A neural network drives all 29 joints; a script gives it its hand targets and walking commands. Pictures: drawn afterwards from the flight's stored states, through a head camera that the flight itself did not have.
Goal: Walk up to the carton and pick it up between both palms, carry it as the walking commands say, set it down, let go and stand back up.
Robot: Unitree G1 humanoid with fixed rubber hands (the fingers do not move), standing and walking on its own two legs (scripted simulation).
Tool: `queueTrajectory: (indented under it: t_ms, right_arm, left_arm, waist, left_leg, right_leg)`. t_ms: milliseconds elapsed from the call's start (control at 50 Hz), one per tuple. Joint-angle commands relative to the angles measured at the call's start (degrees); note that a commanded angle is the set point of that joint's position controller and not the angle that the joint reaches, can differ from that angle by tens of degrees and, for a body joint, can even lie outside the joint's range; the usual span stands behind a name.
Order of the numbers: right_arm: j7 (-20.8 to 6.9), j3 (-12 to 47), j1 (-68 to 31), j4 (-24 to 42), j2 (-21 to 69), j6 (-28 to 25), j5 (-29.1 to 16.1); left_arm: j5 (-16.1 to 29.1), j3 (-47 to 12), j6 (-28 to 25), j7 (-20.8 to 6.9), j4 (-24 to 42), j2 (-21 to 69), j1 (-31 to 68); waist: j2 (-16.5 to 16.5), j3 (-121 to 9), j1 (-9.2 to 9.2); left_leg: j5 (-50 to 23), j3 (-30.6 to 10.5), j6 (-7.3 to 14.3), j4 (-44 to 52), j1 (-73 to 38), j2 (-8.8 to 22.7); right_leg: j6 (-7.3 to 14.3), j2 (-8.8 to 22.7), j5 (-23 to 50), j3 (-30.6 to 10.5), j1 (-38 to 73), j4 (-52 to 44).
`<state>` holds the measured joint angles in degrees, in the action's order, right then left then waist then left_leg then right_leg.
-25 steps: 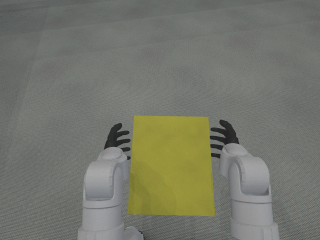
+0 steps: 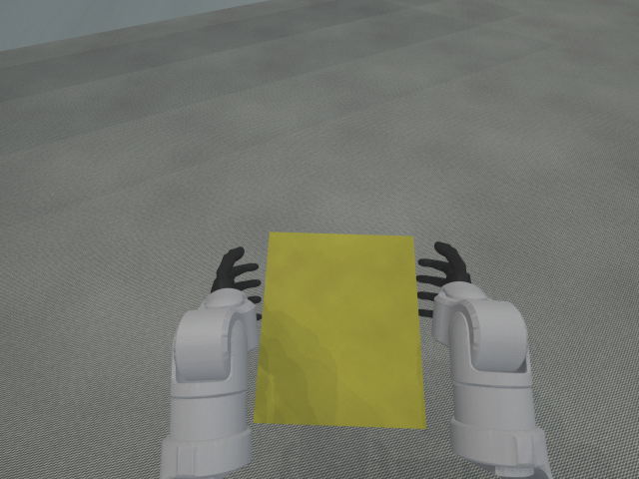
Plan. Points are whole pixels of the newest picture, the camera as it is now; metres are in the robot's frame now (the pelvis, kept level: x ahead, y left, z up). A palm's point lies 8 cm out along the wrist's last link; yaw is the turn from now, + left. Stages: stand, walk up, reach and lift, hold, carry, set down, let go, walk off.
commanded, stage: carry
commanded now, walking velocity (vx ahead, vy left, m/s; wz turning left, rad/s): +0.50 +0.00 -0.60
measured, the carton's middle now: (336, 332) +0.32 +0.00 -0.01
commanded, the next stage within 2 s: none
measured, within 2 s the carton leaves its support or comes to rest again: neither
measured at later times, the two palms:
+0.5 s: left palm (324, 136) +0.63 +0.01 +0.11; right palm (485, 162) +0.55 -0.24 +0.11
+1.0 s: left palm (354, 94) +0.76 -0.05 +0.11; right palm (498, 115) +0.69 -0.31 +0.11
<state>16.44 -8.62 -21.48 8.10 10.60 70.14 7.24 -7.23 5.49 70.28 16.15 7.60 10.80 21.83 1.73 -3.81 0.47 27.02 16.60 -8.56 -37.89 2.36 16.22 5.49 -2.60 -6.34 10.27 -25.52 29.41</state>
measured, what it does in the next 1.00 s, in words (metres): walks ahead, turning right: left foot, then right foot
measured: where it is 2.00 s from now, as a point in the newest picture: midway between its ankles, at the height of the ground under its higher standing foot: (362, 417)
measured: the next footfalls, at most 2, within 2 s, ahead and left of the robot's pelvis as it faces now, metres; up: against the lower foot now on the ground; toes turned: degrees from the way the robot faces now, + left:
left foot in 0.30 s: +0.37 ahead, +0.09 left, +0.00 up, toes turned -2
right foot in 0.54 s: +0.33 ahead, -0.13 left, +0.01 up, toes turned -23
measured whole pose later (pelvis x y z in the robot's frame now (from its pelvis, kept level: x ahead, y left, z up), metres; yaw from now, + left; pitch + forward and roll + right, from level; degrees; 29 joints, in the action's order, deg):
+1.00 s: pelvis +0.43 -0.10 +0.03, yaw -16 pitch +7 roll +2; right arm 13.1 -7.6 -19.9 10.0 10.1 68.1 8.1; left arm -8.3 6.5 68.7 13.8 9.1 10.8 21.8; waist -1.5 -2.9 1.0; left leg 20.3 9.6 -1.4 -34.9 20.2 2.8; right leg 4.1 -1.5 -14.6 5.0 -8.5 24.0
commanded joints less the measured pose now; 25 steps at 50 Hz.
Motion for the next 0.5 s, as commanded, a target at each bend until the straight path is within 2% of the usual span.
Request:
queueTrajectory:
  t_ms: [0,20,40,60,80,100,120,160,180,240,260,280,300,320,340,360,380,400,420,440,460,480]
  right_arm:
    - [-25.6,36.92,-27.45,0.64,57.29,0.51,-24.85]
    - [-25.79,37.3,-26.41,0.0,58.34,-0.05,-25.0]
    - [-26.08,37.68,-27.04,1.36,58.7,-0.72,-25.93]
    - [-26.02,37.85,-28.09,2.91,59.31,-1.41,-27.03]
    - [-25.65,37.89,-28.85,4.12,59.78,-2.08,-27.5]
    - [-25.18,37.7,-28.39,4.75,59.87,-2.62,-27.26]
    - [-24.68,37.59,-27.77,5.46,59.85,-3.13,-26.93]
    - [-23.81,37.89,-26.58,7.44,59.8,-3.7,-26.62]
    - [-23.49,38.1,-26.05,8.25,59.59,-3.67,-26.45]
    - [-23.1,38.28,-23.19,8.13,58.77,-2.81,-25.82]
    - [-23.26,38.44,-22.19,7.48,59.01,-2.44,-25.76]
    - [-23.52,38.51,-21.67,6.99,59.3,-2.17,-25.88]
    - [-23.64,37.99,-21.65,6.25,58.32,-2.08,-25.54]
    - [-23.63,36.26,-21.21,3.66,57.66,-2.31,-25.05]
    - [-23.97,35.88,-21.21,3.48,57.23,-2.04,-24.52]
    - [-23.94,36.52,-21.35,4.14,57.89,-2.12,-24.16]
    - [-23.95,37.24,-21.72,4.86,59.17,-2.33,-24.15]
    - [-23.93,37.64,-22.82,5.41,59.81,-2.39,-24.43]
    - [-23.93,37.76,-23.41,5.76,60.11,-2.27,-24.66]
    - [-23.94,37.61,-23.32,6.32,59.61,-2.24,-24.9]
    - [-23.96,37.15,-22.62,5.95,59.13,-2.09,-24.64]
    - [-23.97,37.0,-22.33,5.42,58.63,-1.97,-24.31]
  left_arm:
    - [25.24,-36.02,-0.97,-22.41,1.07,60.59,25.09]
    - [25.71,-36.75,-1.34,-22.42,2.22,61.67,25.39]
    - [25.53,-36.77,-1.91,-22.4,2.64,62.82,25.02]
    - [26.03,-36.88,-2.59,-22.35,4.48,63.15,26.35]
    - [27.01,-37.07,-3.05,-22.39,5.55,63.48,27.83]
    - [27.88,-37.38,-3.42,-22.51,6.59,63.58,28.44]
    - [28.56,-37.82,-3.8,-22.56,8.16,63.13,29.03]
    - [28.88,-38.21,-4.08,-22.54,10.57,61.83,28.48]
    - [28.52,-37.94,-3.88,-22.5,10.79,61.31,27.28]
    - [26.48,-36.5,-2.77,-22.41,9.56,59.77,23.1]
    - [25.87,-36.08,-2.45,-22.28,9.0,59.43,22.39]
    - [25.15,-35.61,-2.24,-22.18,8.29,59.01,21.85]
    - [25.02,-35.6,-1.94,-22.46,7.84,58.52,22.29]
    - [25.82,-35.94,-1.42,-22.87,8.97,58.31,25.23]
    - [24.41,-34.66,-1.04,-22.94,5.97,57.43,24.23]
    - [24.83,-34.8,-1.39,-22.93,6.51,57.84,24.43]
    - [25.1,-34.98,-1.52,-22.95,7.39,58.12,25.18]
    - [24.93,-34.92,-1.44,-22.88,6.89,58.48,24.97]
    - [25.06,-34.94,-1.46,-22.62,6.92,58.73,24.78]
    - [25.1,-34.74,-1.61,-22.36,7.45,58.44,25.05]
    - [24.98,-34.33,-1.67,-22.31,6.9,58.52,24.4]
    - [24.79,-34.02,-1.68,-22.38,6.05,58.79,23.42]
  waist:
    - [-14.91,-26.98,1.13]
    - [-8.42,-28.41,1.05]
    - [-3.65,-26.44,1.02]
    - [-1.06,-24.2,0.71]
    - [-1.72,-22.69,0.36]
    - [-4.04,-22.29,0.31]
    - [-6.21,-21.87,0.4]
    - [-9.61,-21.69,0.69]
    - [-10.31,-21.87,0.8]
    - [-9.05,-21.92,1.0]
    - [-6.86,-22.63,0.33]
    - [-5.04,-25.06,-0.74]
    - [1.97,-29.28,-1.58]
    - [19.69,-30.43,-1.3]
    - [17.52,-27.57,-1.47]
    - [12.1,-26.41,-1.35]
    - [8.86,-24.9,-1.17]
    - [8.43,-22.29,-0.93]
    - [8.25,-21.11,-0.73]
    - [8.49,-21.12,-1.39]
    - [9.0,-22.35,-1.78]
    - [7.76,-23.38,-1.27]
  left_leg:
    - [8.0,-9.9,0.19,-37.85,40.68,-12.64]
    - [7.73,-15.99,2.3,-40.49,45.57,-9.72]
    - [3.49,-18.09,2.83,-37.19,45.57,-7.38]
    - [0.4,-18.25,2.33,-29.98,42.68,-5.43]
    - [-1.43,-17.26,1.81,-22.15,37.99,-4.91]
    - [-2.24,-15.21,1.44,-17.14,33.86,-6.41]
    - [-1.99,-13.6,1.47,-12.84,31.55,-8.01]
    - [-6.67,-11.09,2.07,-5.03,29.78,-10.7]
    - [-10.37,-10.28,2.52,-1.46,28.19,-11.63]
    - [-20.06,-6.06,3.47,10.48,18.8,-14.38]
    - [-27.56,-3.9,3.86,16.83,12.15,-14.68]
    - [-34.73,-5.16,5.44,19.52,1.29,-11.86]
    - [-48.47,-16.66,9.33,17.28,-10.08,-0.39]
    - [-66.95,-33.53,17.46,15.71,-19.48,12.33]
    - [-71.12,-31.67,20.06,14.07,-20.38,10.95]
    - [-73.36,-25.7,18.69,13.77,-19.28,8.25]
    - [-69.93,-21.49,16.78,14.52,-18.59,6.16]
    - [-65.16,-18.17,14.83,15.11,-15.64,4.39]
    - [-60.72,-14.79,12.76,15.15,-11.9,2.47]
    - [-58.29,-13.27,12.47,15.29,-10.27,1.55]
    - [-55.63,-12.47,12.29,14.69,-10.14,1.52]
    - [-52.58,-10.94,11.11,12.92,-8.89,0.77]
  right_leg:
    - [15.32,19.23,12.95,-43.72,50.06,-9.26]
    - [14.8,19.57,22.55,-39.16,53.86,-5.64]
    - [13.59,18.41,28.82,-35.23,50.07,-4.47]
    - [11.41,17.27,27.97,-31.37,43.54,-5.31]
    - [9.56,15.87,24.01,-27.25,37.21,-6.79]
    - [8.65,14.61,22.55,-24.53,33.93,-7.74]
    - [8.39,13.72,21.53,-23.55,32.39,-8.2]
    - [7.95,12.58,24.59,-22.6,32.34,-8.51]
    - [7.12,11.71,27.74,-21.23,32.15,-7.4]
    - [3.75,7.15,39.39,-13.53,28.97,-0.52]
    - [2.33,4.81,38.37,-10.46,26.61,4.02]
    - [0.54,2.81,31.18,-8.79,20.0,10.96]
    - [-1.6,0.81,16.1,-7.09,11.12,21.96]
    - [-2.93,-4.31,-13.74,-5.46,-2.16,30.56]
    - [-3.09,-3.21,-23.34,-9.69,-7.29,35.65]
    - [-3.08,-0.92,-20.33,-11.66,-7.87,31.6]
    - [-3.66,1.45,-18.22,-12.42,-7.97,22.71]
    - [-4.31,2.86,-17.36,-12.48,-5.93,13.1]
    - [-4.73,2.77,-16.37,-11.04,-0.7,4.76]
    - [-4.71,1.08,-14.89,-7.48,3.18,0.29]
    - [-4.2,0.44,-10.93,-5.7,6.36,-3.13]
    - [-3.74,1.15,-3.76,-5.3,10.66,-8.48]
